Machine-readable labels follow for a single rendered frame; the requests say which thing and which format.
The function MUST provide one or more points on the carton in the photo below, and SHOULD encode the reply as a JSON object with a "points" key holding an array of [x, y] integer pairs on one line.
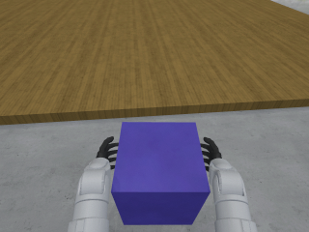
{"points": [[160, 176]]}

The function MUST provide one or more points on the left robot hand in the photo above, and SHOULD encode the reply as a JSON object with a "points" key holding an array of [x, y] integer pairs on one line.
{"points": [[103, 150]]}

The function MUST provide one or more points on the right robot hand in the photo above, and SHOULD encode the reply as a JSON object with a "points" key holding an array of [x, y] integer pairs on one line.
{"points": [[213, 152]]}

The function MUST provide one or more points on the right robot forearm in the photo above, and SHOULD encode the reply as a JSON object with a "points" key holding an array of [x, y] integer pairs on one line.
{"points": [[230, 198]]}

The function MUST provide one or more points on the left robot forearm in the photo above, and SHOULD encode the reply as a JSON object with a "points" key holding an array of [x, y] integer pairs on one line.
{"points": [[92, 198]]}

